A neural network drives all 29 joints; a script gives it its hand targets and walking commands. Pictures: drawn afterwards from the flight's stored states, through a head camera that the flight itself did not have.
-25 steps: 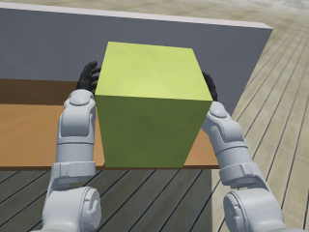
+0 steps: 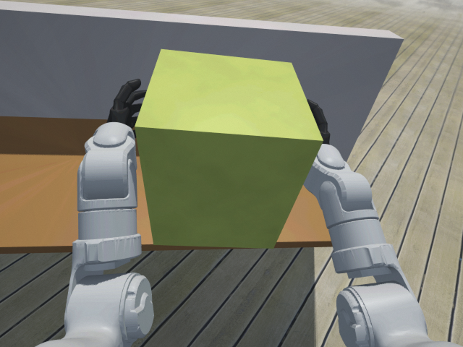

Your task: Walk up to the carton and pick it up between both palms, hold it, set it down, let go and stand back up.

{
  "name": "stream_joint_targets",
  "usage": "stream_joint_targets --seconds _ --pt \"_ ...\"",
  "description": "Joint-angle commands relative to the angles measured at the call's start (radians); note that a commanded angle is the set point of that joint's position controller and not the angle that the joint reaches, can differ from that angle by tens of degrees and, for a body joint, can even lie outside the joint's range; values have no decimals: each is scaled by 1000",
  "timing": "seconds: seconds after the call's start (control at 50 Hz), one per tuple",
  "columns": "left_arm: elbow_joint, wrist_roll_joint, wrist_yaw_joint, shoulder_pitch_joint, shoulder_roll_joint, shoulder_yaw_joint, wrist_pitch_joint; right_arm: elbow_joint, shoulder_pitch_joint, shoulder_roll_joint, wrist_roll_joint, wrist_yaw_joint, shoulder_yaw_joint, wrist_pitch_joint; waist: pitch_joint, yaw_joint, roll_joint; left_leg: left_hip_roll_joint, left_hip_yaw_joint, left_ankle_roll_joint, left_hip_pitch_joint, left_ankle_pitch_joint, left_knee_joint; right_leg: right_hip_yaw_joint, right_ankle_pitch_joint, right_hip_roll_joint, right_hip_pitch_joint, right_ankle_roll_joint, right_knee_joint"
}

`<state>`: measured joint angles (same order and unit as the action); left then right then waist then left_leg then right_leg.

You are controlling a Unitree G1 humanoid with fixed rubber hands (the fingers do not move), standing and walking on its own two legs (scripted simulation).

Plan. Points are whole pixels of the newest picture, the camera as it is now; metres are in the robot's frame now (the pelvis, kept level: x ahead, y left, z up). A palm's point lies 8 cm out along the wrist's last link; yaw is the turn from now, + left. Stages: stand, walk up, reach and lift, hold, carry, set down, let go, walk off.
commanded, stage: reach and lift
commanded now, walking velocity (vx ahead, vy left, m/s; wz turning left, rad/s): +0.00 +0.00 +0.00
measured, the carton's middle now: (221, 155) +0.38 -0.02 +0.19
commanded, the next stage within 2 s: hold in 0.64 s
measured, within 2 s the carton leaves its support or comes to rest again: neither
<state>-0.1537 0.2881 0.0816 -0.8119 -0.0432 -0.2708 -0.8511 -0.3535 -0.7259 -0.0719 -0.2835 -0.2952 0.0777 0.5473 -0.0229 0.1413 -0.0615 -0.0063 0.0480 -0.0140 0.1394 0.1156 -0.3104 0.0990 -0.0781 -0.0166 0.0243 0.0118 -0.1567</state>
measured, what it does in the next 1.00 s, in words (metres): stands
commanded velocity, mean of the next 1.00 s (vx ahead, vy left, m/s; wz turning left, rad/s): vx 0.00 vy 0.00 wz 0.00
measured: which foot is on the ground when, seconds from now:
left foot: down 0.00-1.00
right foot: down 0.00-1.00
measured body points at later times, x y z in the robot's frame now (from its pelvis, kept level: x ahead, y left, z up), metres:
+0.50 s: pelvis +0.01 -0.01 +0.00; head -0.02 +0.03 +0.45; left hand +0.40 +0.14 +0.25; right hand +0.38 -0.17 +0.23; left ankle +0.04 +0.10 -0.75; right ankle +0.01 -0.11 -0.75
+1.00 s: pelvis +0.01 -0.01 +0.00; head -0.03 +0.02 +0.45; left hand +0.40 +0.14 +0.26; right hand +0.39 -0.16 +0.25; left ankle +0.04 +0.10 -0.75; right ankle +0.01 -0.11 -0.75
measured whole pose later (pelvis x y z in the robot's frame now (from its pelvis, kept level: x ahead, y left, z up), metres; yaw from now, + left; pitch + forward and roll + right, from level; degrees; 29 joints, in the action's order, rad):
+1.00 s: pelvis +0.01 -0.01 +0.00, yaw +0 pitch -4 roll -1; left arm -0.06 0.30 0.07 -0.83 -0.03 -0.31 -0.98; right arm -0.39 -0.84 -0.13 -0.37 -0.31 0.04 0.65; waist -0.05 0.12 -0.05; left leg 0.00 0.06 0.00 0.10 0.13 -0.30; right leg 0.11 -0.10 -0.02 -0.01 0.02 -0.16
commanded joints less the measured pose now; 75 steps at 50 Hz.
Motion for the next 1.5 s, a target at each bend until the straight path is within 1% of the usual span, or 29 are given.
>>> stream_joint_targets --seconds 0.0,0.02,0.06,0.08,0.14,0.28,0.38,0.42,0.46,0.5,0.54,0.6,0.62,0.64,0.68,0.72,0.8,0.84,0.86,0.88,0.94,1.02,1.08,1.18,1.3,1.32,1.36,1.42,1.48 --pt "197 -148 106 -638 525 420 68 317 -810 368 -84 25 -299 -49 -502 2 115 -26 -30 46 -192 -198 14 26 183 -48 -91 -31 -23" --pt "199 -151 102 -631 523 425 64 321 -811 364 -85 27 -299 -48 -512 6 120 -28 -33 46 -197 -200 9 25 178 -48 -91 -33 -22" --pt "206 -145 101 -631 519 412 56 296 -808 350 -77 30 -291 -45 -487 5 102 -27 -31 46 -203 -185 11 28 164 -45 -86 -34 -16" --pt "188 -139 103 -624 517 401 49 290 -805 345 -75 29 -286 -42 -463 -1 98 -25 -34 44 -195 -170 17 32 150 -45 -84 -32 -15" --pt "165 -136 106 -595 512 389 34 274 -800 326 -85 30 -272 -38 -437 -6 109 -25 -35 46 -171 -142 25 26 120 -41 -89 -33 -9" --pt "212 -147 110 -585 514 401 15 297 -811 333 -109 26 -295 -30 -462 -1 91 -33 -31 47 -204 -238 13 18 229 -43 -122 -43 -16" --pt "244 -151 111 -589 518 410 1 307 -810 337 -123 18 -311 -21 -467 -2 94 -37 -31 46 -211 -257 7 16 253 -39 -132 -43 -16" --pt "238 -157 112 -575 513 408 -8 318 -810 332 -131 15 -317 -14 -468 -11 88 -34 -29 46 -209 -250 6 16 250 -37 -139 -41 -22" --pt "247 -159 117 -584 517 405 -13 310 -817 336 -133 15 -316 -9 -459 -2 77 -35 -29 47 -208 -256 7 18 257 -39 -141 -44 -22" --pt "247 -156 119 -572 513 404 -19 327 -817 339 -147 13 -326 -4 -461 -12 96 -38 -33 42 -194 -242 10 12 254 -34 -140 -49 -27" --pt "243 -160 119 -577 507 398 -23 318 -822 340 -149 11 -321 1 -453 -16 88 -35 -31 39 -181 -227 14 14 246 -32 -142 -51 -27" --pt "247 -162 116 -590 502 396 -28 310 -841 333 -146 13 -317 6 -459 -17 86 -36 -29 40 -187 -226 15 14 234 -34 -141 -50 -24" --pt "255 -162 114 -596 507 401 -26 305 -839 332 -147 13 -313 7 -465 -10 95 -38 -34 41 -189 -219 13 13 230 -35 -135 -51 -28" --pt "253 -167 114 -600 512 407 -28 314 -845 336 -156 13 -320 9 -464 -17 101 -38 -34 43 -190 -225 11 14 238 -34 -131 -47 -30" --pt "269 -175 114 -620 517 414 -29 306 -850 341 -156 13 -323 15 -480 -8 98 -35 -33 46 -197 -240 9 16 237 -37 -125 -46 -28" --pt "275 -170 113 -626 513 412 -35 300 -859 338 -155 14 -315 19 -486 -12 103 -35 -31 48 -206 -253 4 15 233 -36 -126 -43 -27" --pt "258 -173 113 -618 504 403 -53 280 -861 312 -160 12 -306 35 -466 -10 104 -39 -32 50 -199 -250 3 15 225 -35 -121 -45 -25" --pt "235 -169 116 -607 501 389 -59 277 -861 305 -162 12 -295 41 -451 -15 89 -36 -29 49 -178 -233 11 16 201 -35 -113 -46 -24" --pt "234 -167 118 -609 499 383 -60 264 -863 302 -161 13 -290 45 -452 -13 99 -37 -28 50 -180 -228 9 13 201 -35 -116 -44 -26" --pt "229 -164 120 -618 496 376 -62 252 -868 297 -154 14 -283 46 -445 -8 91 -35 -29 51 -183 -233 10 15 195 -35 -120 -45 -23" --pt "229 -162 126 -637 493 367 -63 223 -869 293 -165 17 -275 52 -434 -16 95 -36 -31 56 -180 -237 13 16 179 -37 -116 -42 -18" --pt "248 -177 122 -658 511 391 -60 247 -899 301 -178 20 -283 52 -496 -8 116 -37 -28 62 -207 -274 1 11 218 -41 -112 -38 -24" --pt "273 -186 119 -676 513 402 -59 267 -916 310 -185 14 -292 56 -500 -11 108 -40 -28 63 -203 -299 -7 12 241 -41 -121 -37 -30" --pt "248 -170 118 -674 495 377 -78 234 -914 294 -178 13 -279 71 -464 -13 93 -36 -24 55 -187 -261 0 13 211 -37 -119 -39 -33" --pt "202 -160 126 -680 482 338 -83 181 -917 287 -175 20 -256 83 -430 -28 94 -35 -32 52 -151 -203 20 8 149 -33 -118 -40 -28" --pt "205 -160 126 -692 488 344 -80 180 -930 294 -171 20 -254 82 -432 -21 88 -36 -33 51 -148 -200 20 8 149 -35 -115 -40 -29" --pt "212 -163 124 -704 497 354 -76 187 -941 294 -173 20 -248 76 -460 -20 110 -38 -31 55 -156 -216 13 7 155 -33 -115 -36 -34" --pt "248 -172 120 -721 490 369 -72 210 -945 289 -168 18 -253 76 -497 -7 108 -41 -30 56 -180 -255 -1 10 197 -37 -110 -39 -38" --pt "236 -178 123 -720 493 372 -78 212 -950 292 -176 13 -262 82 -493 -7 109 -40 -29 60 -189 -259 -5 9 196 -37 -114 -40 -36"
